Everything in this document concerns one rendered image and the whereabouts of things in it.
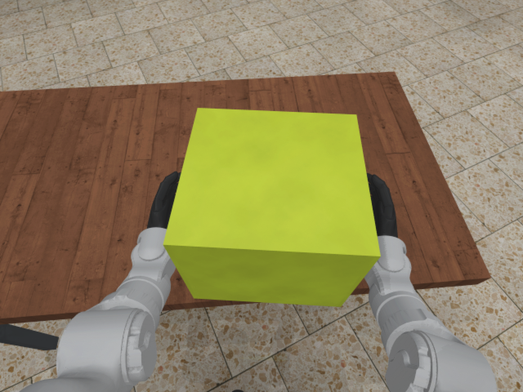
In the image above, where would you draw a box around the robot left hand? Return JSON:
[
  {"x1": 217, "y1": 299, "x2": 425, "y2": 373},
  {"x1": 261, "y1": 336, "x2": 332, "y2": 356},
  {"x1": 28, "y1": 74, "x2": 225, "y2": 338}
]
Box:
[{"x1": 147, "y1": 171, "x2": 181, "y2": 229}]

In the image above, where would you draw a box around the robot right forearm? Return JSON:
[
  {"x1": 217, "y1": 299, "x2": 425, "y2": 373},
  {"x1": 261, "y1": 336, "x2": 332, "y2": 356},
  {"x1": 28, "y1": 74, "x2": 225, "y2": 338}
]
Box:
[{"x1": 364, "y1": 235, "x2": 497, "y2": 392}]

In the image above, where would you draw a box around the robot left upper arm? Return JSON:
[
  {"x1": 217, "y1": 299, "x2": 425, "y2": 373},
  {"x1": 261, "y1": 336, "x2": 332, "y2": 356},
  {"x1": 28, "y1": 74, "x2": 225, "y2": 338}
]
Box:
[{"x1": 19, "y1": 308, "x2": 157, "y2": 392}]

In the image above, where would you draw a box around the robot left forearm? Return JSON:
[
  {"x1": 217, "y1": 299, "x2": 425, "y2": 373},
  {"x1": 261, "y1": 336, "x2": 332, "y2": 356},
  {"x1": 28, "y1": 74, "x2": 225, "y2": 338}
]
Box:
[{"x1": 56, "y1": 227, "x2": 176, "y2": 376}]

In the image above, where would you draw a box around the table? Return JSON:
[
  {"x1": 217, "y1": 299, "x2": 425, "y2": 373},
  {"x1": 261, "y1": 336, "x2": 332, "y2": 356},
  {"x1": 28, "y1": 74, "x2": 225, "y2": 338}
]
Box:
[{"x1": 0, "y1": 72, "x2": 491, "y2": 350}]

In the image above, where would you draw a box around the robot right hand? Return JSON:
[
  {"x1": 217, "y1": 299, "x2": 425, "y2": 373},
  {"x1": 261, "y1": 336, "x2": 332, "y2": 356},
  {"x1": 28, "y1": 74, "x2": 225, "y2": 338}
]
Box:
[{"x1": 367, "y1": 173, "x2": 398, "y2": 238}]

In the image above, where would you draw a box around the robot right upper arm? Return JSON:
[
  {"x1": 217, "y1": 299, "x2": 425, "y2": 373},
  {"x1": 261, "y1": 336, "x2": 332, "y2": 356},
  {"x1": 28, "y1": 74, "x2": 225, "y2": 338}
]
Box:
[{"x1": 385, "y1": 330, "x2": 496, "y2": 392}]

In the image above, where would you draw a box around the carton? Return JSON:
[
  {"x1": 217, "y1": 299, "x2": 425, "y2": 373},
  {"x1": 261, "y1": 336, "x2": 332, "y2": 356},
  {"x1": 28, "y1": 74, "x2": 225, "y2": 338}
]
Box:
[{"x1": 163, "y1": 108, "x2": 381, "y2": 307}]

